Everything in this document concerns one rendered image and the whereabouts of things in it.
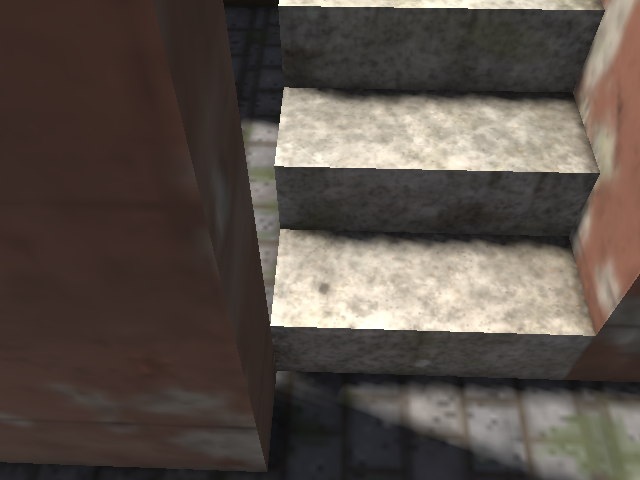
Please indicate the stairs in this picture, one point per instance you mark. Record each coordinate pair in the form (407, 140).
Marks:
(431, 163)

